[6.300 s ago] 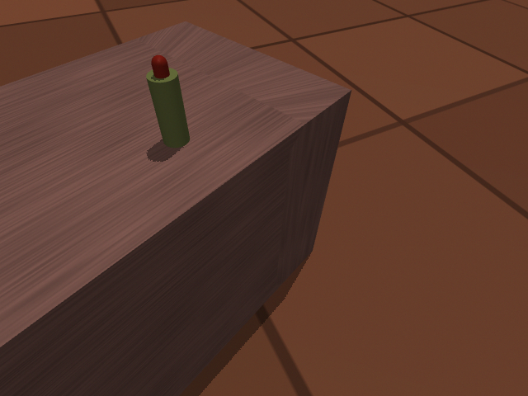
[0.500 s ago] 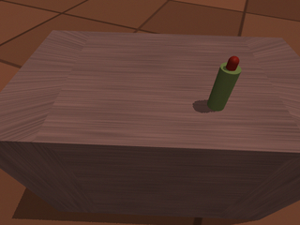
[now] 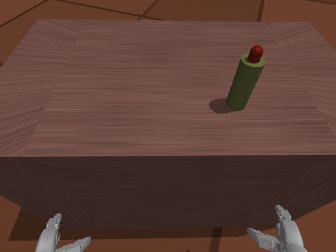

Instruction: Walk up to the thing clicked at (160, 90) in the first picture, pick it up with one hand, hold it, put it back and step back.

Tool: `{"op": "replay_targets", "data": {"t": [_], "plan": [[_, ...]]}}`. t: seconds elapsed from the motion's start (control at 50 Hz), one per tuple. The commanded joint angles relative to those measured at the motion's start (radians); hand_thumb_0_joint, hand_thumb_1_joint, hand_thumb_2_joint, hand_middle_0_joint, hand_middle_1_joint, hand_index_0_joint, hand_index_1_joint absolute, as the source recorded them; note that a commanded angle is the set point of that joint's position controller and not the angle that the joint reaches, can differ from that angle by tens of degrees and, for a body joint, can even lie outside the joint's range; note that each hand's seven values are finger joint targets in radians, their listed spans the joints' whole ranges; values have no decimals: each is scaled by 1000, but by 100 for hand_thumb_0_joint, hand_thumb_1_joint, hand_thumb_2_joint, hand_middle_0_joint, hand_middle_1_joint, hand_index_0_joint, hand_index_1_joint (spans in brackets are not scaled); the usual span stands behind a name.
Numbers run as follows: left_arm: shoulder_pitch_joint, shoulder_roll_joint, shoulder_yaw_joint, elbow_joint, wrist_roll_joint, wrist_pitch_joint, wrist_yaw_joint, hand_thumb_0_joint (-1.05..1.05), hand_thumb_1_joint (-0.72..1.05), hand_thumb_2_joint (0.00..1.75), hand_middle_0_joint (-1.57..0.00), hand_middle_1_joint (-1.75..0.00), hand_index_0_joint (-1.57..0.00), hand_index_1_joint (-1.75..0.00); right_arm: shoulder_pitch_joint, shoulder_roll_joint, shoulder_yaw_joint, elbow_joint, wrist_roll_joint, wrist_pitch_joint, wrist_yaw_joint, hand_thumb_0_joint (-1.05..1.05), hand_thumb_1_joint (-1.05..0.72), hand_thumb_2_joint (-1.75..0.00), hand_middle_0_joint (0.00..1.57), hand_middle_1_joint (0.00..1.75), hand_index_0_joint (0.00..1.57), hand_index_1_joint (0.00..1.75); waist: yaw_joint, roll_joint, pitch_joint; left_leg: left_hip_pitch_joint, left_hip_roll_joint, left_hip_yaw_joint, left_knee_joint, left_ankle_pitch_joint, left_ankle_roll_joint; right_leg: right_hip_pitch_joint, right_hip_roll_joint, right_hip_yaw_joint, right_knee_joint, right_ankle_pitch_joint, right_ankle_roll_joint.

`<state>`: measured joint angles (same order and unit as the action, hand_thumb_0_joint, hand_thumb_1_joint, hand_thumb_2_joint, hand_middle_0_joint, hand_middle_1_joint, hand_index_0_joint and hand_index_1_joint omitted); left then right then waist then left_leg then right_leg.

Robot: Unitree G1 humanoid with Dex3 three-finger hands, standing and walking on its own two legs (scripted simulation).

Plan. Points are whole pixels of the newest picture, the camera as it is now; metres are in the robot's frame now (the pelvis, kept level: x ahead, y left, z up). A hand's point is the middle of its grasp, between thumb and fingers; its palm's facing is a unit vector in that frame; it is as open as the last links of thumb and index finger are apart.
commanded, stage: rise first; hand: right
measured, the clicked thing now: (245, 78) +0.52 -0.20 +0.12
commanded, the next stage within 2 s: go down in 1.62 s
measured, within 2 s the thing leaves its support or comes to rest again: neither
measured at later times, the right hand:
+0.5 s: hand (300, 211) +0.21 -0.27 +0.04, palm faces +0.36 +0.85 -0.38, open 17.6 cm
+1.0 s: hand out of the picture +0.18 -0.27 +0.13, palm faces +0.44 +0.79 -0.43, open 17.7 cm
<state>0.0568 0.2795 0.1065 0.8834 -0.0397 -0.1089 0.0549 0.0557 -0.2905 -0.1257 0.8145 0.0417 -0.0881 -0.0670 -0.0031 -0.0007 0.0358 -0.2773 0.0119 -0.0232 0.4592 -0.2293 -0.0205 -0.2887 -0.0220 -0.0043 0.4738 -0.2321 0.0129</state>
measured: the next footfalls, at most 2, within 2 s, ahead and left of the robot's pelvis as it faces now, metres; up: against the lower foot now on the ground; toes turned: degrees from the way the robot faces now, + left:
none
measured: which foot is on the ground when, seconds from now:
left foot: down 0.00-1.00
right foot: down 0.00-1.00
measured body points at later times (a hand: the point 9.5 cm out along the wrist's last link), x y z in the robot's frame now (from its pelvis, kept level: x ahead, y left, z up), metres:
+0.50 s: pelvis +0.03 +0.01 +0.00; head +0.02 +0.03 +0.45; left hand +0.20 +0.28 -0.08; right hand +0.18 -0.31 +0.06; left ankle +0.00 +0.13 -0.74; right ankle +0.01 -0.13 -0.74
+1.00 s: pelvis +0.01 +0.02 +0.00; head +0.00 +0.04 +0.45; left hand +0.18 +0.27 -0.09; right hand +0.16 -0.31 +0.15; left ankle +0.00 +0.13 -0.74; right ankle +0.01 -0.13 -0.74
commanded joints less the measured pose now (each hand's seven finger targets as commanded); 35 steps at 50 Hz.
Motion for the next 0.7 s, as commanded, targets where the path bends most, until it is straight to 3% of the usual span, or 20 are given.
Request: {"op": "replay_targets", "data": {"t": [0.0, 0.04, 0.06, 0.1, 0.16, 0.18, 0.2, 0.24, 0.28, 0.38, 0.4, 0.42, 0.48, 0.5, 0.52, 0.56, 0.6, 0.64, 0.68], "plan": [[142, 141, 59, -123, 5, -10, 12, 0, -13, 7, -4, -4, -6, -3, 154, -191, -88, -230, 8, -2, -9, 0, 17, -11, 5, 5, 5, 5, 0, -42, -232, 121, -29, 67, -52, 277, 20, 121, 21, -38, -64, 291, -12], [61, 135, 48, -237, 4, -14, 19, 0, -28, 6, -5, -4, -5, -4, 82, -215, -100, -362, 5, -7, -16, 0, 29, -9, 4, 5, 5, 5, -2, -29, -209, 119, -23, 67, -70, 235, 18, 111, 19, -32, -75, 248, -17], [33, 98, 20, -240, 1, -13, 18, 0, -35, 5, -5, -4, -5, -5, 65, -182, -75, -410, 9, -8, -13, 0, 35, -7, 4, 5, 5, 5, -12, -63, -166, 101, -20, 63, -76, 193, 22, 92, 20, -34, -89, 203, -16], [24, 124, 33, -310, 2, -21, 29, 0, -45, 5, -6, -4, -4, -6, 45, -202, -87, -508, 7, -16, -20, 0, 47, -5, 4, 6, 5, 6, 1, -60, -159, 95, -18, 62, -91, 159, 23, 115, 21, -30, -98, 170, -18], [39, 116, 16, -408, 5, -32, 42, 0, -56, 3, -6, -5, -4, -6, 82, -228, -120, -626, 4, -32, -27, 0, 56, -3, 4, 6, 4, 6, -9, -34, -178, 123, -10, 62, -90, 181, 18, 153, 26, -29, -91, 196, -21], [49, 130, 24, -452, 7, -36, 47, 0, -56, 3, -6, -5, -4, -6, 92, -222, -117, -691, 6, -40, -29, 0, 57, -3, 4, 6, 4, 6, -3, -26, -206, 137, -9, 65, -85, 204, 17, 181, 27, -26, -88, 219, -21], [91, 163, 54, -454, 11, -36, 53, 0, -57, 3, -6, -5, -4, -6, 143, -250, -156, -691, 7, -39, -35, 0, 60, -3, 4, 6, 4, 6, -10, -7, -216, 154, -12, 72, -77, 253, 16, 192, 26, -22, -83, 275, -22], [64, 112, 21, -471, 11, -34, 48, 0, -57, 3, -6, -4, -4, -6, 180, -235, -167, -762, 6, -43, -34, 0, 60, -3, 4, 6, 4, 6, -33, -37, -160, 153, -7, 73, -79, 251, 18, 179, 29, -23, -88, 277, -20], [113, 122, 56, -439, 12, -27, 46, 0, -56, 3, -6, -4, -4, -6, 230, -238, -195, -779, 11, -47, -31, 0, 61, -2, 4, 6, 4, 6, -30, -31, -129, 157, -5, 73, -85, 247, 14, 171, 34, -27, -89, 270, -22], [222, 95, 69, -460, 5, -10, 18, 0, -56, 2, -5, -4, -4, -5, 313, -209, -224, -889, 20, -67, 0, 0, 61, -2, 4, 6, 5, 6, -17, -2, -101, 150, -9, 82, -82, 294, 12, 186, 31, -32, -90, 316, -25], [217, 85, 68, -455, 3, -7, 13, 0, -56, 3, -5, -4, -4, -5, 306, -201, -215, -933, 22, -72, 7, 0, 61, -2, 4, 6, 5, 6, -20, -25, -88, 144, -6, 80, -83, 294, 11, 185, 33, -34, -91, 314, -25], [208, 95, 81, -439, 2, -5, 10, 0, -56, 3, -5, -4, -4, -5, 299, -207, -229, -926, 24, -74, 9, 0, 61, -2, 4, 6, 5, 6, -17, -16, -74, 139, -5, 79, -85, 285, 11, 181, 34, -34, -93, 303, -25], [125, 92, 86, -421, 7, -3, 2, 0, -57, 3, -5, -4, -4, -6, 278, -231, -266, -1006, 23, -90, 10, 0, 61, -1, 4, 5, 5, 5, -47, -46, -80, 151, -2, 77, -86, 250, 15, 175, 34, -26, -100, 278, -21], [90, 97, 89, -436, 10, -5, 4, 0, -57, 3, -5, -4, -4, -6, 293, -216, -249, -1018, 20, -97, 11, 0, 61, -1, 4, 5, 5, 5, -46, -32, -88, 156, -1, 74, -88, 242, 15, 175, 33, -26, -99, 269, -22], [72, 107, 96, -446, 11, -8, 6, 0, -57, 3, -5, -4, -4, -6, 296, -226, -265, -1027, 19, -105, 9, 0, 61, -1, 4, 5, 5, 5, -45, -3, -99, 163, -2, 77, -85, 249, 13, 181, 30, -22, -99, 278, -23], [58, 76, 65, -448, 15, -9, 7, 0, -57, 3, -5, -4, -4, -6, 281, -241, -283, -1086, 16, -128, 4, 0, 61, -1, 5, 5, 5, 5, -55, -24, -113, 178, 0, 74, -84, 235, 15, 184, 33, -21, -96, 269, -22], [76, 102, 87, -461, 16, -11, 15, 0, -58, 4, -6, -4, -4, -6, 296, -257, -307, -1082, 15, -142, 1, 0, 61, -1, 5, 5, 5, 5, -52, 8, -121, 187, 2, 73, -88, 241, 12, 191, 35, -23, -96, 271, -25], [113, 77, 70, -414, 18, -6, 12, 0, -58, 4, -6, -4, -4, -6, 313, -248, -306, -1090, 16, -153, 5, 0, 61, -1, 5, 5, 5, 5, -56, -15, -89, 172, 6, 70, -90, 228, 12, 180, 41, -28, -96, 254, -24], [99, 107, 101, -456, 19, -12, 15, 0, -58, 4, -6, -4, -3, -6, 312, -254, -325, -1115, 17, -164, 5, 0, 61, -1, 5, 5, 5, 5, -49, -9, -102, 176, 3, 73, -95, 211, 15, 183, 39, -27, -102, 245, -26]]}}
